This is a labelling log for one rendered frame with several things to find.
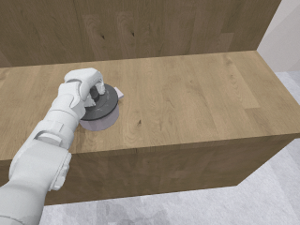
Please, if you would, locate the pot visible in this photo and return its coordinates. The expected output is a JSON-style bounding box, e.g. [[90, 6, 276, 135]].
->
[[79, 87, 124, 131]]

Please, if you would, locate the left robot forearm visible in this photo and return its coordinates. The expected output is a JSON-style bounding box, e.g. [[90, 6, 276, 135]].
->
[[8, 77, 90, 180]]

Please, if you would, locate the knob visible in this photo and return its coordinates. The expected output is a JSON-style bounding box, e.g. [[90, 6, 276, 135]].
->
[[89, 89, 100, 102]]

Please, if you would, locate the lid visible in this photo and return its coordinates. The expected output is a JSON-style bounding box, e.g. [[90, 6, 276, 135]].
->
[[81, 83, 118, 121]]

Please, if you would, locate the table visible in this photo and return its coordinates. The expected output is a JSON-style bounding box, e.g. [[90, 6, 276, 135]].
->
[[0, 0, 300, 206]]

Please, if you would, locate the robot left upper arm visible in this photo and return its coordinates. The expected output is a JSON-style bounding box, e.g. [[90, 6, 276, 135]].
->
[[0, 139, 72, 225]]

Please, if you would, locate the left robot hand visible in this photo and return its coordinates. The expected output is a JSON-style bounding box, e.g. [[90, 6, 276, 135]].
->
[[64, 67, 105, 107]]

